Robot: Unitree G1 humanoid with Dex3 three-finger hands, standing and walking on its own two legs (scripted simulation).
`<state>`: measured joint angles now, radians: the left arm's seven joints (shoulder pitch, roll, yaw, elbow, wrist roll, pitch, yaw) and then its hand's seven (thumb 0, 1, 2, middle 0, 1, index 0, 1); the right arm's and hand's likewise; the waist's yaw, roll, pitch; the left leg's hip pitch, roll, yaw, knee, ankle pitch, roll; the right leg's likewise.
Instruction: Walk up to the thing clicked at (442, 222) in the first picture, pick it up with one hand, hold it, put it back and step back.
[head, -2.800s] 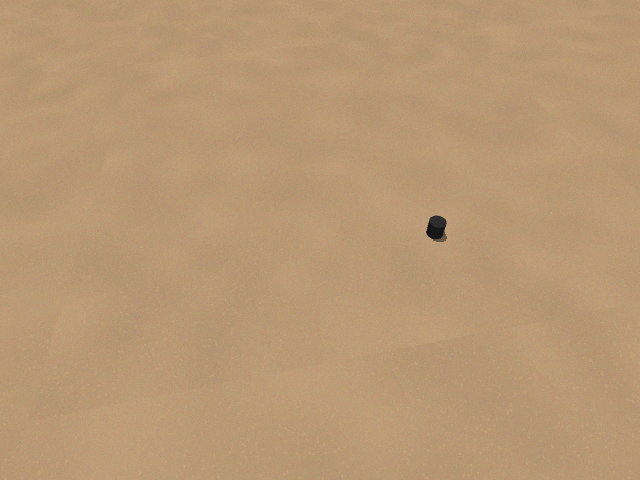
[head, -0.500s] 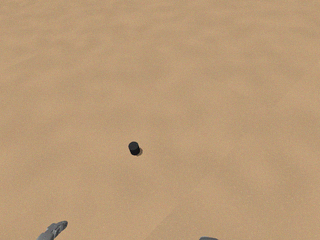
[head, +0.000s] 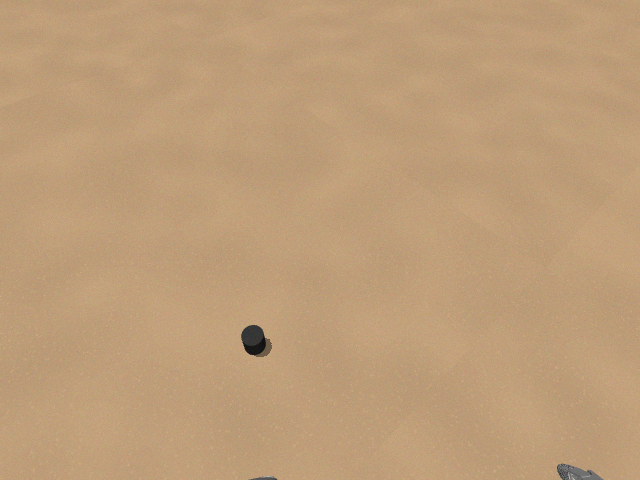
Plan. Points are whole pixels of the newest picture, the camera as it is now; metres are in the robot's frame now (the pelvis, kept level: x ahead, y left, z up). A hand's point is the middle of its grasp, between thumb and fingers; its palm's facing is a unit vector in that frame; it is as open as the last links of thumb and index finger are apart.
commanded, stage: walk up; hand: left
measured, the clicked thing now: (253, 340) +0.61 +0.25 -0.72
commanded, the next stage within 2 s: stand in 1.88 s
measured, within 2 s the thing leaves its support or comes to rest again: neither
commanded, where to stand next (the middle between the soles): +0.22 +0.01 m, yaw +0 degrees
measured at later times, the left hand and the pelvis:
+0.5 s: hand (145, 439) +0.19 +0.26 -0.11, palm faces -0.01 -0.88 -0.47, open 7.4 cm; pelvis +0.13 -0.01 +0.00, yaw +0 degrees
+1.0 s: hand (151, 427) +0.22 +0.28 -0.16, palm faces +0.01 -0.94 -0.33, open 7.4 cm; pelvis +0.16 +0.02 +0.00, yaw +1 degrees
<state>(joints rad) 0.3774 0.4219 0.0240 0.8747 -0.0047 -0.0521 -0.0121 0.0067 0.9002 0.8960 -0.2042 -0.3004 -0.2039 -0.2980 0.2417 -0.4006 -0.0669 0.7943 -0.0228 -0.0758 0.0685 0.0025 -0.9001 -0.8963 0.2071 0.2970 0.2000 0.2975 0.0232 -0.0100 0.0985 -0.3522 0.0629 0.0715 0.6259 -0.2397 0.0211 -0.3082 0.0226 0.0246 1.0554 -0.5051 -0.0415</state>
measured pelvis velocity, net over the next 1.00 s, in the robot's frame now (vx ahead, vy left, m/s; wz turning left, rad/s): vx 0.16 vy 0.02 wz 0.02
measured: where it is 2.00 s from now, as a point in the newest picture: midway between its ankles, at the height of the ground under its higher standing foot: outside the picture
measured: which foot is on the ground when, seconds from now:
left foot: down 0.00-0.32, up 0.34-0.64, down 0.66-1.00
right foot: up 0.00-0.28, down 0.30-1.00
